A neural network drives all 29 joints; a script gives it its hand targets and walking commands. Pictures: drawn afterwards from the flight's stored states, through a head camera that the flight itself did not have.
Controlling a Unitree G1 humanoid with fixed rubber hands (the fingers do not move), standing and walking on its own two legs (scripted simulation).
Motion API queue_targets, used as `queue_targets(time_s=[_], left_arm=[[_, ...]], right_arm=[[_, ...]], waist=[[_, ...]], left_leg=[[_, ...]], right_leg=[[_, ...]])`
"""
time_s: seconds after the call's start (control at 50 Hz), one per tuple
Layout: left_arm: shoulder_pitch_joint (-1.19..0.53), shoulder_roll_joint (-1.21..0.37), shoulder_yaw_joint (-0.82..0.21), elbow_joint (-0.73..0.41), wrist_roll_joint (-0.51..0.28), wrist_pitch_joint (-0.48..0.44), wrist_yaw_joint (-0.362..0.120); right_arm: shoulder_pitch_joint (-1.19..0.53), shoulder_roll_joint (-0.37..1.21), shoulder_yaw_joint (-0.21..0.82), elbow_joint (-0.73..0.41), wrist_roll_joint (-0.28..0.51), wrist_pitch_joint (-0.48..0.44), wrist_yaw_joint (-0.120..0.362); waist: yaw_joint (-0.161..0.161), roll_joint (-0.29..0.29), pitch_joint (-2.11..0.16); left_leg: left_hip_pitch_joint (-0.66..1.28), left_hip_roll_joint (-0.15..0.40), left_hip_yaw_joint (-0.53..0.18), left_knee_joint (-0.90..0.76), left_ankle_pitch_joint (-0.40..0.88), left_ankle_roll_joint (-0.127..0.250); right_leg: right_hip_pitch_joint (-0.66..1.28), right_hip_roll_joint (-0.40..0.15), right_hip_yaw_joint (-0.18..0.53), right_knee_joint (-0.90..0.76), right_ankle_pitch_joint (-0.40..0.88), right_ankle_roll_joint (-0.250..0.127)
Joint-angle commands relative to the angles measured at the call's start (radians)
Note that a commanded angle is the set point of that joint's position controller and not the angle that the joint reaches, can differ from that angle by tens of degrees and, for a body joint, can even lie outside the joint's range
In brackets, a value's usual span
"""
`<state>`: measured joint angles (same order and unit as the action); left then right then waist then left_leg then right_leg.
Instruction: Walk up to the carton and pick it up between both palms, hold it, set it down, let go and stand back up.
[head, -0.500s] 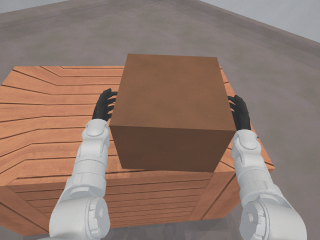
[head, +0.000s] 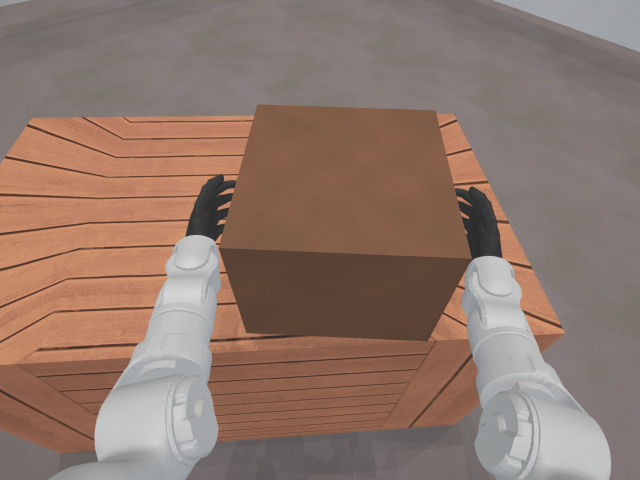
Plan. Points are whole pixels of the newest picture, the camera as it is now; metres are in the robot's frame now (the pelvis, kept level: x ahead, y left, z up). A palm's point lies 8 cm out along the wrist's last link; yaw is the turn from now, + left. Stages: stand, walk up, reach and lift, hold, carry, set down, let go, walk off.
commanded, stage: set down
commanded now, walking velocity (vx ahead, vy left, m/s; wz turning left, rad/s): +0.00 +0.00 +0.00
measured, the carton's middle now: (341, 221) +0.48 +0.05 +0.03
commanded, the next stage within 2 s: none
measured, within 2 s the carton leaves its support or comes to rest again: rests again in 0.88 s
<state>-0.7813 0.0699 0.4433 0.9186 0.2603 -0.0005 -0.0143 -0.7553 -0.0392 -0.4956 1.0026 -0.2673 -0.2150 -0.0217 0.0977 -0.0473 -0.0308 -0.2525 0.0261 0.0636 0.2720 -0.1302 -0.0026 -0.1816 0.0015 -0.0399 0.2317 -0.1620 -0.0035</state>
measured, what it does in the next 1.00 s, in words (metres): stands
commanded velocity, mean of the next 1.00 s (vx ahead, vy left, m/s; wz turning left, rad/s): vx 0.00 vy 0.00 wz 0.00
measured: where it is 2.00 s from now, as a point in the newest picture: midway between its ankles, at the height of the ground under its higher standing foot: outside the picture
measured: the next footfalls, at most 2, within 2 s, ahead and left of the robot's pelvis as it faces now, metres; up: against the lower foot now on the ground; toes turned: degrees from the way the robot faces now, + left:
none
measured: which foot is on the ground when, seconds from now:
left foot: down 0.00-1.00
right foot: down 0.00-1.00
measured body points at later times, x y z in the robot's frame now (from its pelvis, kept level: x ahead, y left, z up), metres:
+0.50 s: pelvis +0.01 +0.00 +0.00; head +0.08 +0.01 +0.44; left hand +0.42 +0.24 +0.05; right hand +0.46 -0.13 +0.05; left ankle +0.00 +0.11 -0.75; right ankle -0.04 -0.11 -0.75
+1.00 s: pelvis +0.00 -0.01 -0.01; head +0.12 +0.00 +0.42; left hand +0.43 +0.23 +0.01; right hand +0.47 -0.13 +0.01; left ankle +0.00 +0.11 -0.75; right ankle -0.04 -0.11 -0.75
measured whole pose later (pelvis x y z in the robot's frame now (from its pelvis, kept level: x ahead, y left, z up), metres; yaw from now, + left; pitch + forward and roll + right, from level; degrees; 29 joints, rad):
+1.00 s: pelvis +0.00 -0.01 -0.01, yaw +1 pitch +21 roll -1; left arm -0.92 0.16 0.46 1.30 0.16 -0.33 0.00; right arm -0.85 -0.05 -0.60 1.13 -0.37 -0.37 -0.04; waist 0.09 -0.01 -0.12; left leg -0.59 0.05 0.10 0.35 -0.13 0.00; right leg -0.51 0.00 -0.09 0.32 -0.18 -0.01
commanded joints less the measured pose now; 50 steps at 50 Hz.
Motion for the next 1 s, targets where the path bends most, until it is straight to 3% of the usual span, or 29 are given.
queue_targets(time_s=[0.0, 0.58, 0.74, 0.76, 0.78, 0.88, 0.98], left_arm=[[-0.627, -0.482, -0.256, -0.117, -0.006, -0.094, -0.100], [-0.694, -0.418, -0.176, 0.071, -0.017, -0.233, -0.098], [-0.729, -0.385, -0.170, 0.168, -0.043, -0.304, -0.109], [-0.704, -0.403, -0.178, 0.195, -0.037, -0.309, -0.107], [-0.692, -0.410, -0.173, 0.211, -0.034, -0.320, -0.106], [-0.705, -0.391, -0.185, 0.254, -0.037, -0.371, -0.107], [-0.677, -0.359, -0.164, 0.326, -0.030, -0.400, -0.114]], right_arm=[[-0.635, 0.506, 0.283, -0.112, -0.057, -0.077, 0.130], [-0.643, 0.548, 0.201, 0.032, -0.167, -0.118, 0.133], [-0.655, 0.561, 0.208, 0.083, -0.178, -0.148, 0.126], [-0.644, 0.557, 0.186, 0.086, -0.179, -0.155, 0.123], [-0.637, 0.557, 0.183, 0.083, -0.184, -0.162, 0.121], [-0.630, 0.548, 0.188, 0.120, -0.182, -0.191, 0.117], [-0.617, 0.535, 0.201, 0.158, -0.184, -0.197, 0.121]], waist=[[0.013, 0.043, -0.616], [0.033, 0.038, -0.763], [0.036, 0.013, -0.832], [0.008, 0.010, -0.807], [0.017, 0.018, -0.813], [0.000, 0.026, -0.834], [0.010, 0.007, -0.802]], left_leg=[[0.248, -0.012, 0.088, 0.075, 0.520, -0.032], [0.259, 0.015, 0.081, 0.175, 0.702, -0.002], [0.148, 0.019, 0.079, 0.191, 0.666, 0.009], [0.119, 0.017, 0.079, 0.179, 0.633, -0.012], [0.109, 0.012, 0.076, 0.181, 0.644, -0.014], [0.058, 0.010, 0.064, 0.191, 0.638, -0.016], [-0.039, 0.001, 0.063, 0.167, 0.560, -0.003]], right_leg=[[0.167, 0.006, -0.062, 0.058, 0.353, 0.040], [-0.074, -0.005, -0.069, 0.112, 0.386, 0.050], [-0.069, -0.020, -0.061, 0.174, 0.488, 0.068], [-0.047, -0.007, -0.062, 0.155, 0.482, 0.061], [-0.039, -0.007, -0.063, 0.161, 0.506, 0.059], [-0.030, -0.006, -0.057, 0.176, 0.538, 0.054], [0.026, -0.017, -0.042, 0.199, 0.575, 0.059]])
